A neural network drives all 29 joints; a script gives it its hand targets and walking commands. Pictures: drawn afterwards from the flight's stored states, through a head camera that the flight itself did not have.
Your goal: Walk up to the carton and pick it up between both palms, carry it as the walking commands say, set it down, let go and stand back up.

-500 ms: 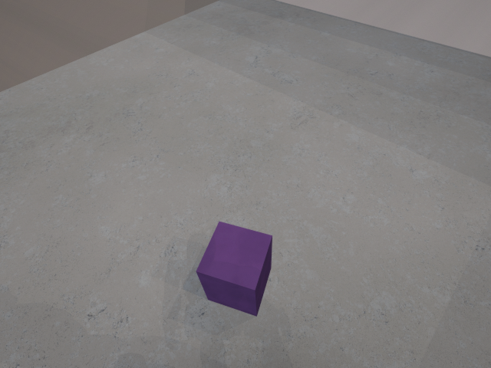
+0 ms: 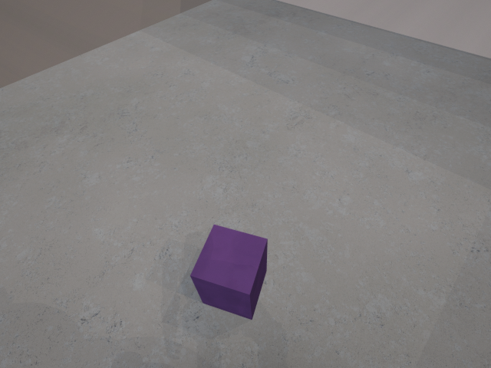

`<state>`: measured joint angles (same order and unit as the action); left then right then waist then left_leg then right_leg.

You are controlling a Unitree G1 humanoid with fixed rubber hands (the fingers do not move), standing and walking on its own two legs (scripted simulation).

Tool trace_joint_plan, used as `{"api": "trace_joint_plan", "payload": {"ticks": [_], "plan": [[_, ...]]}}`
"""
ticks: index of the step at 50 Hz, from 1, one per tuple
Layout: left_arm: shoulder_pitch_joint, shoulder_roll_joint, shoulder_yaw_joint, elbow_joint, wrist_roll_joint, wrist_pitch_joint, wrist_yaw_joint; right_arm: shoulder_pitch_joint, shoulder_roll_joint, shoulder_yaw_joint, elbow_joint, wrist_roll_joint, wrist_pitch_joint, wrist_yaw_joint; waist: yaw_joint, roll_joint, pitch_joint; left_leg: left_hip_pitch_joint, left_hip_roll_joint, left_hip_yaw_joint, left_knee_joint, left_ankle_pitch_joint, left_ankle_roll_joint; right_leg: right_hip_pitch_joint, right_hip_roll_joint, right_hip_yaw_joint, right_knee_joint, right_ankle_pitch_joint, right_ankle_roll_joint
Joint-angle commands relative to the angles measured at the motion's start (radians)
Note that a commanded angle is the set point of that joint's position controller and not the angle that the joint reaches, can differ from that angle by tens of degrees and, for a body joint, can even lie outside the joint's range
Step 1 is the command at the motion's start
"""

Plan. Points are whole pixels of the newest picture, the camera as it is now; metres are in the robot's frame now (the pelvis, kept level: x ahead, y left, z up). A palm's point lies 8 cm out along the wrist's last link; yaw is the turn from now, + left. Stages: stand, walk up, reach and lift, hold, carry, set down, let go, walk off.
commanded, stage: walk up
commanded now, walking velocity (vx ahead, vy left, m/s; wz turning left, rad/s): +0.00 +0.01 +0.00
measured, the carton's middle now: (233, 273) +0.52 +0.11 -0.64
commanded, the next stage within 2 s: none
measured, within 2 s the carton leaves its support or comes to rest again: neither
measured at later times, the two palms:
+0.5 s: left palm out of the picture -0.02 +0.23 -0.14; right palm out of the picture +0.00 -0.22 -0.15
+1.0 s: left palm (45, 332) +0.20 +0.43 -0.13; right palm out of the picture +0.05 -0.10 -0.13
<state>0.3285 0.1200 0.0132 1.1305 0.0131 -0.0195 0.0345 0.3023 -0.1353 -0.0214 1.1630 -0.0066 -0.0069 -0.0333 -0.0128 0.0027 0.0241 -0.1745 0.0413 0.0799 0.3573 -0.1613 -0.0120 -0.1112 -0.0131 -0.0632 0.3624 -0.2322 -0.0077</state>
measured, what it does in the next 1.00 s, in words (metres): steps to the left: left foot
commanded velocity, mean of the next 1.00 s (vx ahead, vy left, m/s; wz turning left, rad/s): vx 0.04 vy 0.17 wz -0.16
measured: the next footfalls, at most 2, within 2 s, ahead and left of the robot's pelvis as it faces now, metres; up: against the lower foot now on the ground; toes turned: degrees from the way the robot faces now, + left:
left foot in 0.80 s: +0.15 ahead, +0.28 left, +0.00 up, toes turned -16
right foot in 1.12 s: +0.10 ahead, +0.11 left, +0.00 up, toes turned -10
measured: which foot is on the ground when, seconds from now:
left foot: down 0.00-0.44, up 0.46-0.78, down 0.80-1.00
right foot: down 0.00-0.80, up 0.82-1.00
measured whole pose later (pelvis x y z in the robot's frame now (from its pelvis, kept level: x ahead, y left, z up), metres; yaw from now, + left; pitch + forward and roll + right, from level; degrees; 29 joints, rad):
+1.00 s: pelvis +0.07 +0.16 -0.01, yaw -12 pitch +1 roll +1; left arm 0.18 0.30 0.08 0.95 0.03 0.03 0.03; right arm 0.25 -0.23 -0.03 0.96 -0.04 0.02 -0.01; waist -0.02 -0.04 0.09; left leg -0.23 0.02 0.12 0.43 -0.21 0.02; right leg -0.43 -0.04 -0.07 0.97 -0.48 -0.01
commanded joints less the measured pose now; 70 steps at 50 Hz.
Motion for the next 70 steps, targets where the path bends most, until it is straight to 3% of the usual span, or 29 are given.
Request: {"api": "trace_joint_plan", "payload": {"ticks": [1, 21, 22, 23, 24, 25, 27, 29, 33, 37, 39, 40, 41, 42, 43, 44, 46, 47, 49, 51, 53, 55, 56, 57, 58, 59, 61, 64, 70], "plan": [[0.081, 0.072, 0.01, -0.007, -0.001, -0.005, 0.002, 0.069, -0.073, -0.01, -0.008, 0.0, -0.004, -0.003, 0.002, -0.009, 0.059, 0.013, 0.083, -0.076, -0.056, 0.061, 0.018, -0.081, -0.103, 0.09, -0.09, 0.059, -0.009], [0.104, 0.079, 0.008, 0.003, -0.005, -0.009, 0.006, 0.083, -0.073, -0.01, -0.013, 0.002, -0.005, -0.007, 0.006, -0.009, 0.05, 0.034, 0.093, -0.06, -0.04, 0.122, 0.02, -0.055, -0.109, 0.085, -0.066, 0.176, -0.01], [0.092, 0.131, 0.053, 0.001, 0.008, -0.012, 0.019, 0.025, -0.121, -0.003, -0.019, -0.035, -0.003, 0.0, 0.023, 0.001, 0.08, 0.003, 0.082, -0.006, 0.041, 0.127, 0.006, -0.056, -0.138, 0.104, -0.022, 0.218, -0.019], [0.274, 0.28, 0.086, 0.01, 0.019, 0.007, 0.032, -0.012, -0.186, -0.044, -0.106, -0.036, 0.039, 0.012, 0.098, 0.059, 0.094, -0.267, -0.035, 0.087, 0.305, -0.234, -0.035, 0.065, -0.348, 0.504, -0.086, 0.102, -0.121], [0.275, 0.333, 0.096, 0.007, 0.023, 0.02, 0.048, -0.031, -0.142, -0.03, -0.155, -0.056, 0.056, 0.024, 0.108, -0.035, 0.116, -0.458, 0.02, -0.051, 0.517, -0.332, -0.056, 0.092, -0.496, 0.674, -0.132, 0.041, -0.192], [0.213, 0.317, 0.096, -0.04, 0.018, 0.024, 0.054, -0.027, -0.127, -0.027, -0.177, -0.059, 0.059, 0.031, 0.081, -0.051, 0.132, -0.483, 0.057, -0.115, 0.617, -0.28, -0.066, 0.038, -0.486, 0.632, -0.144, 0.003, -0.2], [0.124, 0.243, 0.089, -0.071, 0.02, 0.018, 0.047, -0.054, -0.133, -0.032, -0.2, -0.055, 0.048, 0.028, 0.046, -0.119, 0.117, -0.433, 0.074, -0.148, 0.623, -0.167, -0.071, -0.037, -0.382, 0.469, -0.141, 0.011, -0.15], [0.134, 0.225, 0.083, -0.07, 0.024, 0.015, 0.039, -0.062, -0.145, -0.031, -0.217, -0.049, 0.05, 0.036, 0.051, -0.171, 0.1, -0.377, 0.043, -0.101, 0.601, -0.141, -0.076, -0.07, -0.316, 0.359, -0.118, 0.153, -0.127], [0.166, 0.288, 0.105, -0.084, 0.033, 0.021, 0.035, -0.12, -0.15, -0.019, -0.277, -0.026, 0.059, 0.06, 0.072, -0.261, 0.073, -0.308, 0.016, -0.05, 0.446, -0.163, -0.069, -0.066, -0.311, 0.3, -0.067, 0.387, -0.12], [0.073, 0.353, 0.112, -0.142, 0.025, 0.031, 0.031, -0.104, -0.16, -0.016, -0.303, -0.017, 0.065, 0.069, 0.037, -0.326, 0.032, -0.093, -0.029, -0.002, 0.232, -0.157, -0.063, -0.167, -0.283, 0.259, -0.03, 0.346, -0.082], [0.021, 0.338, 0.102, -0.171, 0.022, 0.032, 0.032, 0.005, -0.196, -0.026, -0.273, -0.021, 0.059, 0.058, -0.029, -0.229, -0.019, 0.096, -0.05, 0.038, 0.035, -0.039, -0.043, -0.238, -0.216, 0.206, 0.103, 0.283, -0.042], [0.044, 0.288, 0.087, -0.172, 0.028, 0.032, 0.033, 0.084, -0.245, -0.04, -0.249, -0.028, 0.051, 0.052, -0.06, -0.084, -0.069, 0.194, 0.008, 0.007, -0.027, 0.02, -0.02, -0.281, -0.157, 0.165, 0.275, 0.172, -0.021], [0.062, 0.212, 0.07, -0.189, 0.049, 0.034, 0.032, 0.138, -0.328, -0.054, -0.246, -0.036, 0.042, 0.048, -0.05, 0.178, -0.081, 0.26, 0.213, -0.184, -0.068, 0.182, 0.006, -0.437, -0.048, 0.1, 0.508, -0.367, 0.0], [0.055, 0.21, 0.071, -0.226, 0.029, 0.05, 0.043, 0.185, -0.403, -0.07, -0.251, -0.031, 0.034, 0.05, -0.081, 0.318, -0.141, 0.219, 0.383, -0.367, -0.083, 0.155, 0.13, -0.485, -0.014, 0.071, 0.67, -0.48, -0.002], [0.002, 0.243, 0.073, -0.215, 0.03, 0.054, 0.035, 0.131, -0.378, -0.066, -0.247, -0.032, 0.028, 0.045, -0.058, 0.245, -0.112, 0.125, 0.363, -0.37, -0.093, 0.125, 0.161, -0.456, -0.054, 0.112, 0.766, -0.417, -0.015], [-0.026, 0.259, 0.082, -0.199, 0.031, 0.053, 0.019, 0.056, -0.328, -0.054, -0.248, -0.036, 0.025, 0.041, -0.037, 0.199, -0.061, 0.073, 0.3, -0.294, -0.111, 0.028, 0.162, -0.458, -0.064, 0.1, 0.8, -0.334, -0.018], [-0.018, 0.253, 0.085, -0.176, 0.021, 0.051, -0.004, -0.066, -0.254, -0.034, -0.268, -0.031, 0.021, 0.031, 0.01, 0.169, -0.022, 0.013, 0.201, -0.157, -0.098, 0.105, 0.146, -0.393, -0.069, 0.043, 0.767, -0.226, -0.014], [-0.016, 0.231, 0.076, -0.178, 0.02, 0.05, -0.009, -0.056, -0.233, -0.029, -0.258, -0.035, 0.015, 0.027, 0.012, 0.174, -0.029, 0.006, 0.18, -0.121, -0.093, 0.119, 0.144, -0.356, -0.065, 0.023, 0.699, -0.207, -0.014], [-0.067, 0.204, 0.068, -0.198, 0.019, 0.05, -0.004, -0.03, -0.239, -0.034, -0.222, -0.038, 0.013, 0.015, 0.007, 0.18, -0.009, 0.019, 0.185, -0.097, -0.035, 0.41, 0.178, -0.318, -0.036, 0.006, 0.568, -0.261, -0.008], [-0.101, 0.166, 0.052, -0.225, 0.009, 0.048, -0.001, 0.013, -0.233, -0.031, -0.192, -0.037, 0.015, 0.007, 0.002, 0.188, -0.023, 0.041, 0.205, -0.106, 0.004, 0.525, 0.211, -0.266, -0.017, 0.001, 0.444, -0.266, -0.009], [-0.093, 0.147, 0.049, -0.235, 0.003, 0.046, 0.002, 0.019, -0.228, -0.028, -0.18, -0.035, 0.019, 0.003, 0.021, 0.16, -0.043, 0.033, 0.236, -0.153, 0.01, 0.513, 0.217, -0.201, -0.004, 0.007, 0.329, -0.207, -0.013], [-0.058, 0.138, 0.05, -0.227, -0.002, 0.04, 0.007, -0.003, -0.222, -0.025, -0.18, -0.028, 0.021, 0.005, 0.06, 0.127, -0.061, -0.036, 0.217, -0.142, 0.023, 0.375, 0.177, -0.05, -0.006, -0.004, 0.125, -0.044, -0.026], [-0.041, 0.149, 0.055, -0.225, 0.003, 0.032, 0.008, 0.002, -0.19, -0.013, -0.186, -0.021, 0.015, 0.01, 0.077, 0.084, -0.075, -0.115, 0.186, -0.131, 0.031, 0.242, 0.132, 0.084, -0.053, 0.031, 0.021, 0.072, -0.039], [-0.032, 0.184, 0.063, -0.224, 0.016, 0.021, 0.004, 0.024, -0.125, 0.007, -0.194, -0.014, 0.005, 0.013, 0.07, -0.085, -0.089, -0.188, 0.114, -0.092, 0.089, 0.079, 0.074, 0.176, -0.187, 0.184, -0.056, 0.164, -0.063], [-0.116, 0.232, 0.06, -0.212, 0.012, 0.028, 0.0, 0.046, -0.092, 0.024, -0.198, 0.002, 0.007, 0.018, 0.013, -0.312, -0.037, -0.103, 0.033, -0.01, 0.134, -0.138, 0.021, 0.019, -0.284, 0.26, -0.089, 0.258, -0.139], [-0.148, 0.209, 0.055, -0.209, 0.012, 0.029, -0.008, 0.038, -0.122, 0.017, -0.171, 0.001, 0.013, 0.015, 0.005, -0.257, -0.011, -0.063, 0.025, -0.006, 0.146, -0.216, 0.014, -0.023, -0.283, 0.26, -0.099, 0.254, -0.156], [-0.186, 0.171, 0.048, -0.179, 0.003, 0.032, -0.007, 0.037, -0.136, 0.003, -0.162, -0.009, 0.003, 0.007, -0.021, -0.128, 0.032, -0.036, 0.039, -0.028, 0.057, -0.082, 0.004, -0.032, -0.211, 0.167, -0.089, 0.255, -0.118], [-0.145, 0.139, 0.038, -0.138, -0.004, 0.021, -0.001, 0.058, -0.133, 0.001, -0.124, -0.019, -0.013, 0.003, -0.008, -0.025, 0.024, 0.023, 0.094, -0.074, -0.016, 0.114, 0.023, -0.007, -0.123, 0.074, -0.057, 0.209, -0.061], [-0.088, 0.096, 0.025, -0.094, 0.001, 0.007, 0.003, 0.043, -0.11, -0.007, -0.097, -0.018, -0.018, -0.011, 0.0, 0.034, 0.021, 0.068, 0.132, -0.093, -0.044, 0.177, 0.047, -0.033, -0.101, 0.073, -0.031, 0.148, -0.043]]}}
